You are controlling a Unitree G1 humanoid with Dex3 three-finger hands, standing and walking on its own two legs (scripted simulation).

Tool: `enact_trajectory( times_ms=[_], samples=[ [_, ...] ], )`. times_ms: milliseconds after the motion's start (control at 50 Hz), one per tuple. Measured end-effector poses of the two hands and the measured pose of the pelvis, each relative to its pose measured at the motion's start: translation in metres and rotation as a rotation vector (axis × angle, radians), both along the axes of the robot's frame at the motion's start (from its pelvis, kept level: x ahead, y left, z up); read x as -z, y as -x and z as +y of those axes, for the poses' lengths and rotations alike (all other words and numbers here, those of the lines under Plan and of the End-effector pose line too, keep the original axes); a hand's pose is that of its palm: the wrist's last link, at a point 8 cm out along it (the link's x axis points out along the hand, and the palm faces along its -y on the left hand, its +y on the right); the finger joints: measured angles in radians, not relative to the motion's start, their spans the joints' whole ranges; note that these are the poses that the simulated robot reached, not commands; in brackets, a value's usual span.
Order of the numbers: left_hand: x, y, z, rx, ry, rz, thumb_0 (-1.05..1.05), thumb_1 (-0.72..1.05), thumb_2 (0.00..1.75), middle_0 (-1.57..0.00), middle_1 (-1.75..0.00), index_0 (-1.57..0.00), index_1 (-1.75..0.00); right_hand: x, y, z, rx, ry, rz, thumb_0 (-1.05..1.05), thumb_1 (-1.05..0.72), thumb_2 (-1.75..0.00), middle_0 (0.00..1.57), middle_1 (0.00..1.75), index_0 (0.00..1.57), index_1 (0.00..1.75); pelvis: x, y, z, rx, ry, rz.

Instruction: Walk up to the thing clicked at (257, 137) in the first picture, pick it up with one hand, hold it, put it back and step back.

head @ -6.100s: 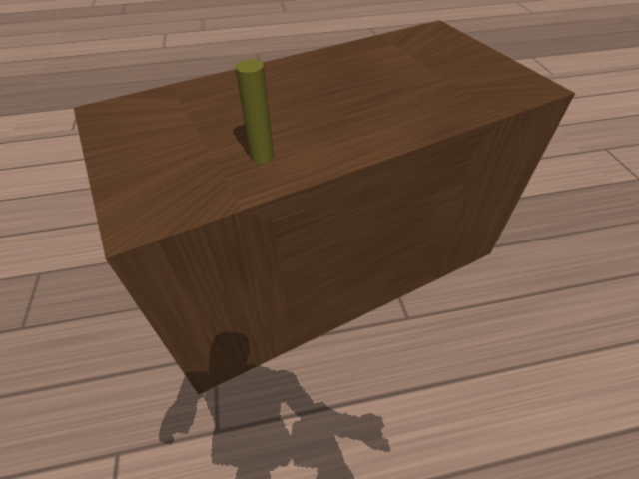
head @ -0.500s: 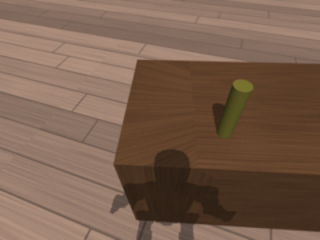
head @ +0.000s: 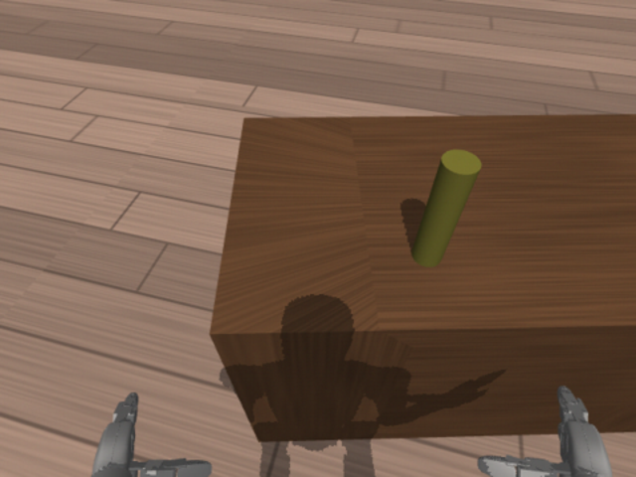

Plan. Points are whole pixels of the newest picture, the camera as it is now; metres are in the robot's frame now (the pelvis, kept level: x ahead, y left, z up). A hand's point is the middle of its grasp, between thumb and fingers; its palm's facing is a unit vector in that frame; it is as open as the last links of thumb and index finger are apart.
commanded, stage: rise first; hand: right
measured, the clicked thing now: (441, 214) +0.48 -0.18 +0.03
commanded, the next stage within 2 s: go down in 1.24 s
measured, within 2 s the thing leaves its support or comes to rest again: neither
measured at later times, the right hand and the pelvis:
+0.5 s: hand (561, 431) +0.17 -0.25 +0.01, palm faces +0.32 +0.88 -0.36, open 17.7 cm; pelvis -0.01 +0.01 +0.00, yaw -1 degrees
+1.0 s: hand (590, 429) +0.16 -0.25 +0.06, palm faces +0.33 +0.87 -0.36, open 17.7 cm; pelvis -0.02 +0.01 +0.00, yaw -1 degrees
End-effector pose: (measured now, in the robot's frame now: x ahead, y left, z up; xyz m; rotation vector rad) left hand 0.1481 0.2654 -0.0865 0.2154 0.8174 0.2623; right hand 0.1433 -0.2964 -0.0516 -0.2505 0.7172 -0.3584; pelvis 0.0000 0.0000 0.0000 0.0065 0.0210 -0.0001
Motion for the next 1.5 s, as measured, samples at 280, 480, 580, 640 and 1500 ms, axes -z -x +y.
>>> enact_trajectory(
  times_ms=[280, 480, 580, 640, 1500],
  samples=[
    [-0.008, -0.011, -0.01, 0.06, 0.046, -0.091, -0.01, -0.5, 0.05, -0.06, -0.05, -0.06, -0.05, -0.06, -0.002, 0.005, -0.01, 0.075, -0.235, 0.0, 0.54, -0.05, 0.04, 0.06, 0.05, 0.06, -0.001, -0.002, 0.011, 0.015, 0.01, -0.052],
    [-0.006, 0.002, 0.006, 0.045, 0.015, -0.058, -0.01, -0.53, 0.05, -0.05, -0.05, -0.06, -0.05, -0.088, 0.007, 0.008, -0.041, 0.122, -0.345, -0.01, 0.59, -0.04, 0.04, 0.06, 0.05, 0.06, -0.001, 0.006, 0.013, 0.019, 0.012, -0.075],
    [-0.01, 0.003, 0.007, 0.046, 0.011, -0.082, -0.01, -0.53, 0.05, -0.05, -0.05, -0.05, -0.05, -0.101, 0.011, 0.01, -0.063, 0.144, -0.409, -0.01, 0.6, -0.03, 0.04, 0.06, 0.05, 0.06, -0.001, 0.009, 0.014, 0.021, 0.013, -0.084],
    [-0.01, 0.005, 0.006, 0.044, 0.016, -0.086, -0.01, -0.53, 0.05, -0.05, -0.05, -0.05, -0.05, -0.108, 0.014, 0.009, -0.07, 0.154, -0.436, -0.01, 0.6, -0.03, 0.04, 0.06, 0.05, 0.06, -0.001, 0.012, 0.014, 0.021, 0.012, -0.088],
    [-0.008, 0.011, -0.009, 0.059, 0.039, -0.114, -0.01, -0.53, 0.06, -0.05, -0.05, -0.06, -0.06, -0.149, 0.022, 0.007, -0.137, 0.224, -0.66, -0.01, 0.54, -0.05, 0.05, 0.06, 0.06, 0.06, 0.0, 0.022, 0.007, 0.023, 0.009, -0.093]
  ],
)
